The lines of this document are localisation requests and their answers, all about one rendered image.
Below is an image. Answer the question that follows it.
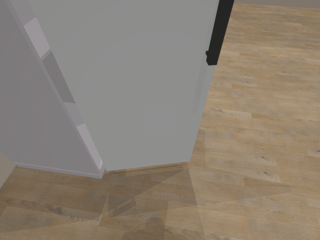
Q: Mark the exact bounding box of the fridge door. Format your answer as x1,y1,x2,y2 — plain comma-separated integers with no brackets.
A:
28,0,220,171

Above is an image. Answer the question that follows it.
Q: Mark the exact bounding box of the handle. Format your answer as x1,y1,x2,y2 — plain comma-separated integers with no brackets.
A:
205,0,234,66

